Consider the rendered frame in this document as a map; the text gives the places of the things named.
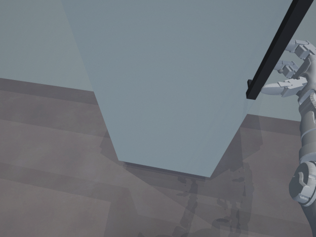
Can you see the robot right upper arm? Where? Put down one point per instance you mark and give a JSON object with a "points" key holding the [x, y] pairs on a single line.
{"points": [[302, 188]]}

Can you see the fridge door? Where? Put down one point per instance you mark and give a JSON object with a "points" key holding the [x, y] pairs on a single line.
{"points": [[170, 76]]}

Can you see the handle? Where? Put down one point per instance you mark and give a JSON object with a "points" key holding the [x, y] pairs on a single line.
{"points": [[288, 27]]}

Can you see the robot right forearm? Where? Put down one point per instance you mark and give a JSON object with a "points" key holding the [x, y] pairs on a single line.
{"points": [[307, 110]]}

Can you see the right robot hand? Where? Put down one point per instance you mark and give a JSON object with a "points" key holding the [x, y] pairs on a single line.
{"points": [[307, 72]]}

